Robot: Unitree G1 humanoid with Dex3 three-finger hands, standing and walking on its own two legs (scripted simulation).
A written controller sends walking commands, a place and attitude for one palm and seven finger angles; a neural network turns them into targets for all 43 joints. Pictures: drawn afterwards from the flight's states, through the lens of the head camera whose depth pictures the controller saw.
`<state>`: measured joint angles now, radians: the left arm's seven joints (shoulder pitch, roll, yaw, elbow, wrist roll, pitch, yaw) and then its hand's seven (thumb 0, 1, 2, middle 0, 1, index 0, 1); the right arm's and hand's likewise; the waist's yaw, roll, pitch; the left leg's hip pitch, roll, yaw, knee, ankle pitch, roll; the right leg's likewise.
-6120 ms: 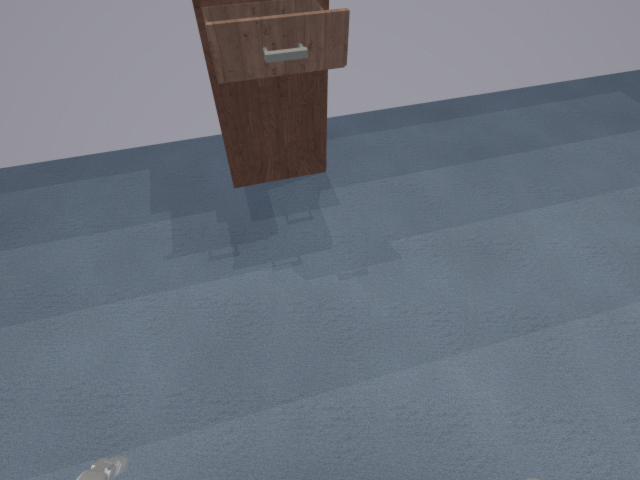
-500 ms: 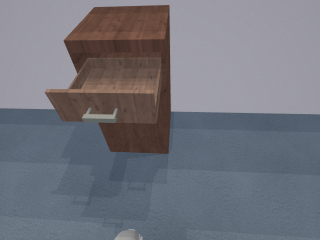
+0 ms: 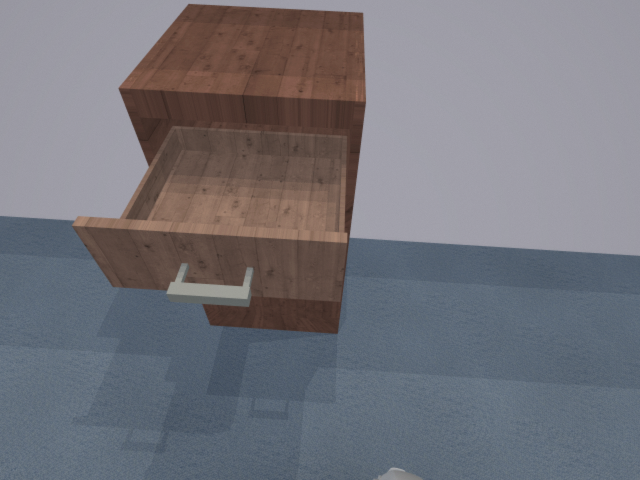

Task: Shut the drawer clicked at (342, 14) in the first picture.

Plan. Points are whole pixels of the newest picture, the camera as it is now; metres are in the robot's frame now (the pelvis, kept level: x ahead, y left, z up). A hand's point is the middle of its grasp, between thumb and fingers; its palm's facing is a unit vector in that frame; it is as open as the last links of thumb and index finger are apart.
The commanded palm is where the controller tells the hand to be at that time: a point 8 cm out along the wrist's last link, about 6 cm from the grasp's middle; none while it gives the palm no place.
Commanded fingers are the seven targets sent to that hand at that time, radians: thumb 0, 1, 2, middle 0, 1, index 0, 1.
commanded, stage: take the last steps up to it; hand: left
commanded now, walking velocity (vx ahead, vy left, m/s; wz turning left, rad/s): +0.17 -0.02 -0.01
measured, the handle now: (213, 283) +0.39 +0.20 -0.03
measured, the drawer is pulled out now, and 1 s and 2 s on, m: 0.29 0.29 0.29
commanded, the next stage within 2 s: come to a stop and stand still in 0.06 s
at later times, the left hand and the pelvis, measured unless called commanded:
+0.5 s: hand out of the picture +0.14 +0.19 -0.18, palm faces +0.06 -0.97 -0.23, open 7.3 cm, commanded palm none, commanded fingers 0.00 0.90 0.90 -0.20 -0.30 -0.20 -0.30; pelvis +0.09 +0.00 -0.01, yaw +1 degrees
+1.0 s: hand out of the picture +0.05 +0.19 -0.18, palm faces +0.01 -0.98 -0.20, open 7.4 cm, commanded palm none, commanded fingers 0.00 0.90 0.90 -0.20 -0.30 -0.20 -0.30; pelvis +0.04 +0.00 +0.00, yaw -1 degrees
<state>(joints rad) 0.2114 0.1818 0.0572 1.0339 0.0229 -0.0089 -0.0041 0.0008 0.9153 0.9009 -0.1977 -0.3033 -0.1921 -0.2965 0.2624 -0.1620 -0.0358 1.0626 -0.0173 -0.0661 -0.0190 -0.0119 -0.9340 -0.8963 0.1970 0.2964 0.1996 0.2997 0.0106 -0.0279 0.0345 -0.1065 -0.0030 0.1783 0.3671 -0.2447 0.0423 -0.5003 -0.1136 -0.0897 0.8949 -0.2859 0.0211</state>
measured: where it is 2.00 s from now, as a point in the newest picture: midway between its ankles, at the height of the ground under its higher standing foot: outside the picture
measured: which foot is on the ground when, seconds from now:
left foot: down 0.00-0.16, up 0.18-0.52, down 0.54-1.00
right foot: up 0.00-0.14, down 0.16-0.54, up 0.56-1.00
